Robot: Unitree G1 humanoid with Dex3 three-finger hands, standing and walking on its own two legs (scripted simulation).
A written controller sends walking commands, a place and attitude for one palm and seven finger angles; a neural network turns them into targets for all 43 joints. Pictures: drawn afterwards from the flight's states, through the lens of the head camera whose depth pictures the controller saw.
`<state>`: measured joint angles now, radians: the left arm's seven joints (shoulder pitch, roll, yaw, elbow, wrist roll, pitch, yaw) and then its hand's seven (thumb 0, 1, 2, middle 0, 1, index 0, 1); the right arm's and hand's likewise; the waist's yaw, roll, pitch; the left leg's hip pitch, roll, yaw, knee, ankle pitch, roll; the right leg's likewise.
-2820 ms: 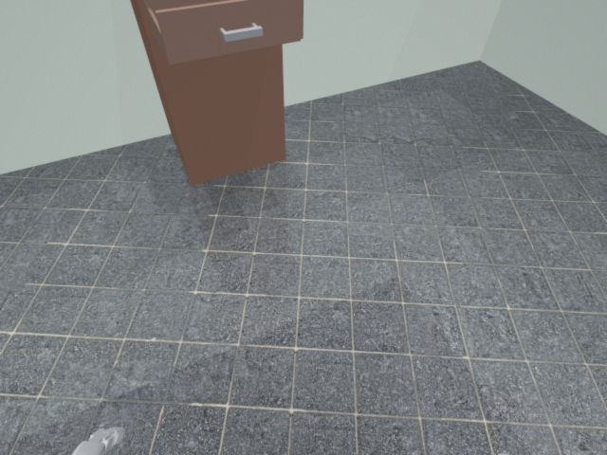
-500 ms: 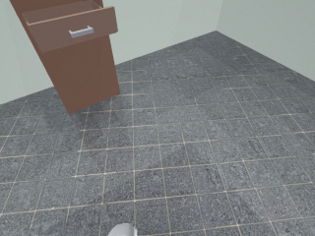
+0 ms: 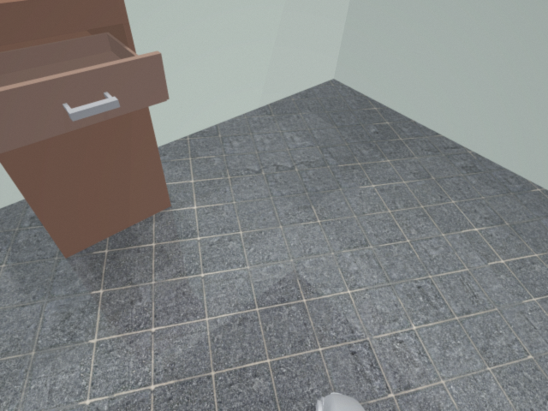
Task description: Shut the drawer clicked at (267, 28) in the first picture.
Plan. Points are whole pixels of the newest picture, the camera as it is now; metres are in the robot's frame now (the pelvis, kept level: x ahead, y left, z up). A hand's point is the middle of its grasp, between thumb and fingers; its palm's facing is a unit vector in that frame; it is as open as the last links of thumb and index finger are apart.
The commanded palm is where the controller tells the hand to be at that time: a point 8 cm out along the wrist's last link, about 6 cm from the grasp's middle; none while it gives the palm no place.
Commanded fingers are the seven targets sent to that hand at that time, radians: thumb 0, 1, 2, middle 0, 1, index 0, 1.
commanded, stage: walk to a spot facing it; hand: left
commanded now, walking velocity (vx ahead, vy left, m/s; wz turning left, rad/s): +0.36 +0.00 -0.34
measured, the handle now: (91, 104) +0.77 +0.53 +0.01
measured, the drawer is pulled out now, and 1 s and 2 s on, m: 0.25 0.25 0.25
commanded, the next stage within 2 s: turn to face it in 0.74 s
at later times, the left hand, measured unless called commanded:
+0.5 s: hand (227, 316) +0.33 +0.11 -0.18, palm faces -0.10 -0.97 -0.21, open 7.1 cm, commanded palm none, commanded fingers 0.00 0.90 0.90 -0.20 -0.30 -0.20 -0.30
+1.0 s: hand (222, 274) +0.44 +0.14 -0.19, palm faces -0.09 -0.99 -0.14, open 7.4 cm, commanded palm none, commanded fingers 0.00 0.90 0.90 -0.20 -0.30 -0.20 -0.30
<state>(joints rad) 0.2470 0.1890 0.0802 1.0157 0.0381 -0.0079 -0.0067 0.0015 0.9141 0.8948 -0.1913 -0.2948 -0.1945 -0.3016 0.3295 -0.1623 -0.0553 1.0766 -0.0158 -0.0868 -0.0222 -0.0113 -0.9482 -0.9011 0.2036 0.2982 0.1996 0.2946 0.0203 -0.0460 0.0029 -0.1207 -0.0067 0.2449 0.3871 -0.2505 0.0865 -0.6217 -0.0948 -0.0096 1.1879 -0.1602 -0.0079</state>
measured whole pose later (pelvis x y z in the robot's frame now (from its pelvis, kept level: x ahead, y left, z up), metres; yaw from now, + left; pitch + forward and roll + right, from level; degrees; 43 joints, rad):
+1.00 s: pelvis +0.44 -0.02 -0.01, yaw -10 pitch -1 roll -1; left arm 0.32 0.15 0.04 1.12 0.02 -0.02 0.01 0.01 0.91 0.89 -0.20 -0.30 -0.20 -0.30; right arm 0.15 -0.13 -0.05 1.00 -0.01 -0.08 -0.03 -0.01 -0.94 -0.90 0.20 0.30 0.20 0.29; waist 0.02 -0.03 0.09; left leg -0.28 0.04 0.17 0.54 -0.23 0.06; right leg -0.38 -0.06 -0.07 1.15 -0.45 0.02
